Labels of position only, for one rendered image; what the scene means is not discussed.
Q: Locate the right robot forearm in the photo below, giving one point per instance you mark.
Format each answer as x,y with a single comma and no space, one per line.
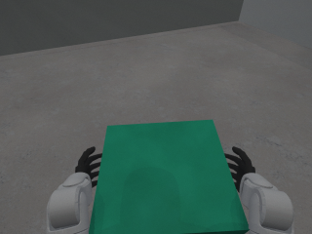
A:
270,210

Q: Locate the left robot hand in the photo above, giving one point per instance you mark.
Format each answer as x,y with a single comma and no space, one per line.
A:
85,167

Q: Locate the carton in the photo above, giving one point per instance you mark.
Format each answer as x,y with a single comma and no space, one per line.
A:
165,178

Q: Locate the right robot hand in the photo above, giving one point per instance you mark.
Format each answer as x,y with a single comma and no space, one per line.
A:
244,165

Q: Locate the left robot forearm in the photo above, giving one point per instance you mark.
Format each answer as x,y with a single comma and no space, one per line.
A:
67,211

